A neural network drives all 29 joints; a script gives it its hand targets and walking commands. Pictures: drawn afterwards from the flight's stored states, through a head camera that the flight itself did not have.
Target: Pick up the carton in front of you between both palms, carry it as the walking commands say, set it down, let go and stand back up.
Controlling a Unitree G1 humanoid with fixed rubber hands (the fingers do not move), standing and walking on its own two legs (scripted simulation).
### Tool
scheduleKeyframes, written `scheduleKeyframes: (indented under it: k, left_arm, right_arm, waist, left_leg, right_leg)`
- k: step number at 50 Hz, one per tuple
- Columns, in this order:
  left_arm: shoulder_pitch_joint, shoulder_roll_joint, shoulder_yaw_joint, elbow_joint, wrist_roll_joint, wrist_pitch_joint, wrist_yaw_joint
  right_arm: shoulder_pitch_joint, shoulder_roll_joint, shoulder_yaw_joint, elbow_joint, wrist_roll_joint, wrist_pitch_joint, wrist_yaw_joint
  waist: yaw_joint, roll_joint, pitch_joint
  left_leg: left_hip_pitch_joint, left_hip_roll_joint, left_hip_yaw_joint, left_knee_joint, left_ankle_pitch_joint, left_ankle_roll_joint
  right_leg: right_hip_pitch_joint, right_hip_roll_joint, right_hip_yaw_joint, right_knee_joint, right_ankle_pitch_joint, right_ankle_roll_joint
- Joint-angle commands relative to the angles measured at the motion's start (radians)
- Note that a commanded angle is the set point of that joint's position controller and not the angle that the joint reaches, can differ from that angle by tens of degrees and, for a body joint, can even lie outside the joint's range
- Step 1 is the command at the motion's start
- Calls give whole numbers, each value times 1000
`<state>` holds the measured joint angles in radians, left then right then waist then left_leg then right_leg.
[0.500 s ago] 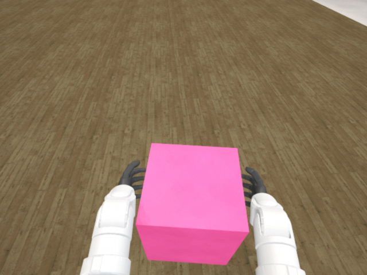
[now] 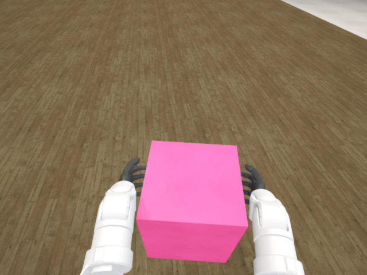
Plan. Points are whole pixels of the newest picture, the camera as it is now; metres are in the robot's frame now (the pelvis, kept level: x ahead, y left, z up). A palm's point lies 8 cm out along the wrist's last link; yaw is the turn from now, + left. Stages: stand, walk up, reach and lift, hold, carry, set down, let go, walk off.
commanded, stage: hold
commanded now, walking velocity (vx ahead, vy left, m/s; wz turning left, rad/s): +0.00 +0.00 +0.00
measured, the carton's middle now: (190, 203) +0.31 +0.00 -0.04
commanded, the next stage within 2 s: set down in 0.18 s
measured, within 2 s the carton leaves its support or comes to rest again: neither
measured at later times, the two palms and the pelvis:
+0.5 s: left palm (129, 184) +0.33 +0.15 +0.02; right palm (248, 189) +0.33 -0.15 +0.01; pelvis +0.01 +0.00 -0.01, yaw +0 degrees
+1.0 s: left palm (140, 210) +0.38 +0.15 -0.20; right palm (230, 210) +0.39 -0.15 -0.20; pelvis -0.02 -0.01 -0.11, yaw -3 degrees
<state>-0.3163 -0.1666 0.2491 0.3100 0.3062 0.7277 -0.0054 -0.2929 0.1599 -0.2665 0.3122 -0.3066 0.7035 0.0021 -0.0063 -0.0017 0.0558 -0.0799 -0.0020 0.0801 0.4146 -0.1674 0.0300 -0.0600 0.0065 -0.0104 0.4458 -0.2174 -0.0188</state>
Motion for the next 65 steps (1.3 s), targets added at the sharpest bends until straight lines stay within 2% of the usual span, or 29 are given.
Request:
scheduleKeyframes:
  k: [1,3,5,6,7,11,13,14,16,21,28,32,37,38,39,42,43,44,49,50,51,52,53,55,59,60,61,64,65]
  left_arm:
    - [-449,-924,-512,-24,-286,-44,-242]
    - [-395,-883,-442,37,-216,-35,-238]
    - [-410,-898,-463,-19,-223,-38,-235]
    - [-417,-907,-456,26,-246,-46,-237]
    - [-487,-917,-528,-48,-280,-57,-236]
    - [-429,-886,-496,-50,-243,-45,-228]
    - [-468,-911,-522,-52,-282,-51,-232]
    - [-435,-874,-522,-55,-275,-58,-228]
    - [-518,-851,-476,-27,-228,-63,-213]
    - [-614,-831,-293,117,-121,-141,-210]
    - [-650,-700,-80,311,7,-290,-173]
    - [-676,-641,-33,342,33,-393,-170]
    - [-673,-694,-156,333,-11,-520,-164]
    - [-749,-771,-196,289,-50,-556,-168]
    - [-825,-778,-286,240,-106,-573,-175]
    - [-867,-708,-309,221,-119,-591,-187]
    - [-885,-799,-416,172,-174,-584,-186]
    - [-853,-761,-420,124,-163,-586,-183]
    - [-839,-819,-432,176,-174,-533,-211]
    - [-916,-840,-442,193,-200,-520,-205]
    - [-944,-813,-400,211,-172,-517,-206]
    - [-902,-833,-387,225,-169,-494,-207]
    - [-899,-817,-370,230,-153,-476,-201]
    - [-982,-830,-357,237,-171,-466,-216]
    - [-1045,-819,-271,288,-132,-448,-199]
    - [-1040,-849,-238,329,-113,-439,-181]
    - [-1039,-780,-183,328,-104,-437,-180]
    - [-1128,-805,-202,333,-140,-434,-174]
    - [-1126,-786,-196,339,-107,-435,-181]
  right_arm:
    - [-483,915,542,-109,273,-37,235]
    - [-502,887,492,-43,261,-28,229]
    - [-491,919,514,-73,253,-36,230]
    - [-511,907,513,-5,267,-32,230]
    - [-467,908,538,-61,268,-45,227]
    - [-454,901,531,-67,272,-42,222]
    - [-443,895,504,-68,236,-40,214]
    - [-427,913,526,-59,258,-39,213]
    - [-452,893,423,41,203,-49,214]
    - [-668,871,356,153,150,-128,220]
    - [-662,675,125,277,-14,-291,170]
    - [-720,614,98,319,-25,-394,162]
    - [-798,663,214,335,56,-537,158]
    - [-802,690,235,363,52,-548,159]
    - [-788,762,279,328,79,-574,163]
    - [-932,698,408,270,132,-583,145]
    - [-867,756,406,266,115,-582,141]
    - [-928,814,492,188,169,-576,143]
    - [-901,859,518,212,195,-527,143]
    - [-941,853,513,220,206,-524,137]
    - [-994,841,503,262,208,-512,144]
    - [-937,829,477,248,161,-493,150]
    - [-960,807,432,314,196,-470,163]
    - [-947,868,384,362,152,-444,179]
    - [-1141,815,365,363,196,-454,205]
    - [-1105,795,351,389,151,-446,209]
    - [-1166,753,354,395,142,-427,208]
    - [-1190,770,324,474,152,-434,199]
    - [-1217,728,316,423,144,-437,195]
  waist:
    - [-29,16,-276]
    - [36,-19,-205]
    - [3,-18,-197]
    - [61,-27,-216]
    - [-10,23,-221]
    - [24,17,-233]
    - [-44,-3,-248]
    - [20,-37,-233]
    - [-18,33,-168]
    - [57,19,-154]
    - [-9,-22,-188]
    - [43,8,-248]
    - [35,16,-518]
    - [88,9,-604]
    - [13,-42,-716]
    - [87,-31,-875]
    - [-3,-2,-959]
    - [130,-74,-1121]
    - [83,-34,-1076]
    - [21,9,-1160]
    - [90,-15,-1086]
    - [17,-62,-1036]
    - [106,52,-1024]
    - [25,-64,-1045]
    - [130,-35,-1020]
    - [83,-10,-1017]
    - [105,-123,-990]
    - [89,-82,-1015]
    - [164,-40,-1013]
  left_leg:
    - [213,-37,-161,-58,50,-4]
    - [105,-41,-158,-68,23,-1]
    - [149,-58,-171,-48,25,-1]
    - [116,-34,-181,-60,21,6]
    - [130,-63,-156,-51,78,-3]
    - [149,-59,-152,-26,151,-8]
    - [165,-50,-174,-36,114,-4]
    - [150,-41,-169,-27,142,0]
    - [119,-38,-169,-38,69,-3]
    - [-1,-55,-165,16,-60,6]
    - [-149,-63,-140,151,21,2]
    - [-321,-80,-130,243,36,-8]
    - [-408,-97,-127,418,216,-29]
    - [-468,-112,-101,458,214,-41]
    - [-457,-113,-122,503,259,-27]
    - [-581,-110,-122,600,263,-37]
    - [-629,-121,-121,625,280,-49]
    - [-587,-128,-114,636,341,-47]
    - [-790,-145,-103,735,299,-63]
    - [-794,-133,-108,762,226,-62]
    - [-888,-138,-84,769,127,-58]
    - [-911,-140,-108,758,100,-67]
    - [-932,-146,-97,763,114,-70]
    - [-1001,-144,-95,786,105,-68]
    - [-1014,-149,-86,823,24,-58]
    - [-1040,-153,-92,847,-2,-63]
    - [-1073,-144,-85,853,-17,-57]
    - [-1144,-145,-60,922,-25,-68]
    - [-1216,-155,-40,922,-19,-75]
  right_leg:
    - [-113,47,122,-114,37,-19]
    - [-73,44,120,-129,-8,-20]
    - [-122,36,132,-131,-18,-22]
    - [-73,39,121,-121,-24,-25]
    - [-77,43,129,-124,75,-16]
    - [-82,36,140,-121,124,-21]
    - [-92,57,132,-110,103,-28]
    - [-94,47,125,-109,111,-25]
    - [-134,52,123,-89,58,-28]
    - [-149,57,117,-41,-60,-21]
    - [-314,79,114,73,14,-22]
    - [-453,100,85,201,4,-5]
    - [-623,118,100,360,166,2]
    - [-593,121,115,389,184,-10]
    - [-641,132,94,435,217,9]
    - [-676,124,119,523,240,10]
    - [-618,127,103,555,318,21]
    - [-615,142,88,601,328,34]
    - [-763,142,96,661,356,31]
    - [-770,149,81,691,253,27]
    - [-839,152,67,689,142,41]
    - [-841,151,56,700,161,37]
    - [-909,160,77,725,139,24]
    - [-898,156,62,718,165,23]
    - [-1135,163,34,795,-18,14]
    - [-1153,163,35,814,-32,13]
    - [-1185,163,7,828,-44,41]
    - [-1165,163,33,871,-18,14]
    - [-1201,159,63,886,-18,11]
